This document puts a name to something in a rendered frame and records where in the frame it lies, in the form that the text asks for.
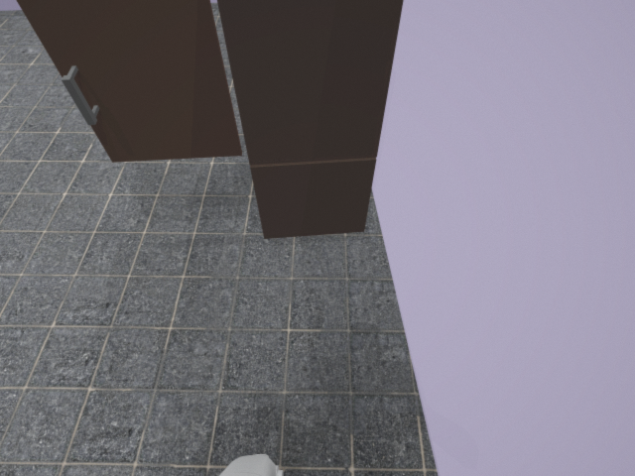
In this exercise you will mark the robot left thigh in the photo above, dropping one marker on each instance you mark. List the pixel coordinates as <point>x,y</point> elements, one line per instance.
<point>252,465</point>

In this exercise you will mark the cupboard door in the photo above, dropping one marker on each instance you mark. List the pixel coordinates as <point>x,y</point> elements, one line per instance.
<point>153,67</point>

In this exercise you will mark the handle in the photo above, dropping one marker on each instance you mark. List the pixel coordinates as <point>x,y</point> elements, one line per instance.
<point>78,98</point>

